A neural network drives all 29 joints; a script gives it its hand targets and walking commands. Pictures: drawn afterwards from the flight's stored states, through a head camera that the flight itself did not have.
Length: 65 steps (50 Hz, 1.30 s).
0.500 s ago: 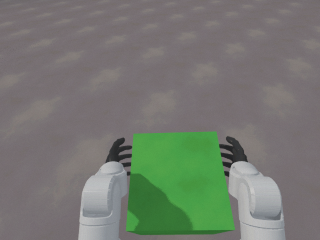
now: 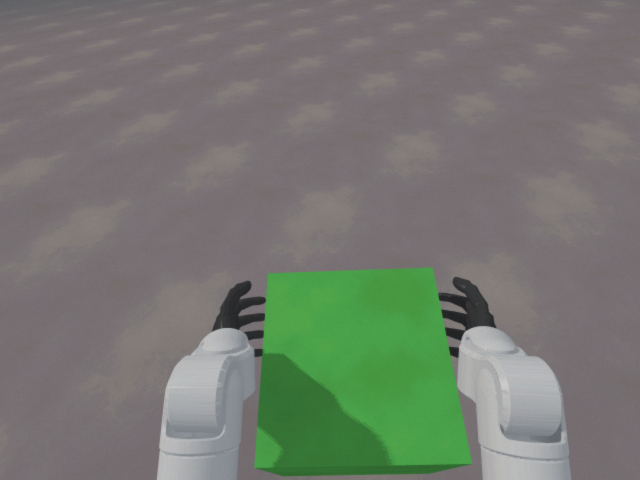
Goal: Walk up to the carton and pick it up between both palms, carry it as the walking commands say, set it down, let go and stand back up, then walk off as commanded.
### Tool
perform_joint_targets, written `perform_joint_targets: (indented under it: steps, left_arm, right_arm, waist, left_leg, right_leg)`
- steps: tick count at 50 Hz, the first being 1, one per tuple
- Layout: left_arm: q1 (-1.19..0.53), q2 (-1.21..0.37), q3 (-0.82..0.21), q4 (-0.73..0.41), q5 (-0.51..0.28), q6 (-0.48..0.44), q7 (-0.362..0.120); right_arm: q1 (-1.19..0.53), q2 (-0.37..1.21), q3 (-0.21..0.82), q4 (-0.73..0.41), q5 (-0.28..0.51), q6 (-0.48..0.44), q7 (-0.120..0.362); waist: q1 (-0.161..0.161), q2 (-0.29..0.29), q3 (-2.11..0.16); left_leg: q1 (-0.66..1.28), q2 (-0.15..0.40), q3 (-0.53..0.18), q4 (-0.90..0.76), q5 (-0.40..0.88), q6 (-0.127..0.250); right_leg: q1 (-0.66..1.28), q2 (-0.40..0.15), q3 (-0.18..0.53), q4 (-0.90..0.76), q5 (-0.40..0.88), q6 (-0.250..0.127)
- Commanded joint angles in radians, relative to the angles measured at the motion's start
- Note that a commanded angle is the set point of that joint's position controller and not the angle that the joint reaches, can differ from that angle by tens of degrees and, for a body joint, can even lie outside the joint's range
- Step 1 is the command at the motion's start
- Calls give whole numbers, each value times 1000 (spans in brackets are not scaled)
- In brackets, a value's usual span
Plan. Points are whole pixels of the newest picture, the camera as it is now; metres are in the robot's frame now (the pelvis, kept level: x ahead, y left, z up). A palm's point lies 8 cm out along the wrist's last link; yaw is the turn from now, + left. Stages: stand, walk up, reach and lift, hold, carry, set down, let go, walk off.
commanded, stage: carry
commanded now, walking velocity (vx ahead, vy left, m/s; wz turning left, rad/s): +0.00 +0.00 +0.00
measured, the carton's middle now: (352, 379) +0.27 +0.00 +0.01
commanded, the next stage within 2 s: none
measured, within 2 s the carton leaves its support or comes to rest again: neither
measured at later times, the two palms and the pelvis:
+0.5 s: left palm (266, 309) +0.31 +0.10 +0.11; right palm (498, 312) +0.31 -0.17 +0.11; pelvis +0.04 -0.03 +0.00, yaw -1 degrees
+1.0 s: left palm (290, 296) +0.36 +0.08 +0.07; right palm (500, 304) +0.35 -0.20 +0.07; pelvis +0.07 -0.05 +0.00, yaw -2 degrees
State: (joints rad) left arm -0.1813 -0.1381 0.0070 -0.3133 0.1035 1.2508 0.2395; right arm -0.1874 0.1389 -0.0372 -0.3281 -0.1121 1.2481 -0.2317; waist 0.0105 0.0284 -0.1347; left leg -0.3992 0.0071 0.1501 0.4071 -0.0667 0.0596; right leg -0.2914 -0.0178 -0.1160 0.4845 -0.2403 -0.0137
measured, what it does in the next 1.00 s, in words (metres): shifts its weight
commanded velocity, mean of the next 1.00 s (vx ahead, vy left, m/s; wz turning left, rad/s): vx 0.00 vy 0.00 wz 0.00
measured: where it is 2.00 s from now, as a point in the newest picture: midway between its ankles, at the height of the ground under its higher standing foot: outside the picture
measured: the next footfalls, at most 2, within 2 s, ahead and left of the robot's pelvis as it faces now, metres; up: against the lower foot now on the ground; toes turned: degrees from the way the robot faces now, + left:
none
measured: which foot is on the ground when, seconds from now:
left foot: down 0.00-1.00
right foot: down 0.00-1.00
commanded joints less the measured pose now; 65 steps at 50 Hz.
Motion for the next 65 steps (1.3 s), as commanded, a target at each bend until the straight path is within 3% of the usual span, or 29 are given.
perform_joint_targets:
  steps: [1,20,29,38,49,58,65]
  left_arm:
    - [-388,-999,-507,-120,-341,-43,-233]
    - [-397,-999,-498,-108,-337,-45,-234]
    - [-409,-1000,-468,-50,-318,-61,-246]
    - [-456,-994,-387,143,-249,-190,-285]
    - [-434,-975,-393,189,-218,-287,-312]
    - [-445,-906,-349,295,-167,-399,-345]
    - [-403,-865,-365,255,-176,-436,-334]
  right_arm:
    - [-369,967,509,-88,343,-25,233]
    - [-369,973,497,-74,340,-29,232]
    - [-381,979,476,-29,324,-46,238]
    - [-437,978,405,149,260,-179,272]
    - [-417,966,421,185,232,-275,295]
    - [-434,899,386,299,176,-386,319]
    - [-399,859,402,267,179,-424,305]
  waist:
    - [-4,-18,-167]
    - [-6,-29,-197]
    - [-9,-36,-204]
    - [-13,-45,-204]
    - [-11,-50,-216]
    - [-11,-58,-213]
    - [-10,-59,-228]
  left_leg:
    - [171,145,-191,-74,-189,-64]
    - [201,159,-148,31,36,-36]
    - [201,162,-140,47,65,-33]
    - [205,159,-125,59,51,-34]
    - [215,151,-110,92,80,-30]
    - [220,143,-96,111,78,-30]
    - [221,143,-92,130,129,-23]
  right_leg:
    - [-56,-112,134,-137,-157,-22]
    - [48,-132,132,-92,132,-31]
    - [88,-134,138,-69,216,-32]
    - [109,-138,138,-47,275,-34]
    - [152,-141,134,-7,393,-39]
    - [156,-145,132,1,451,-40]
    - [171,-148,127,14,513,-39]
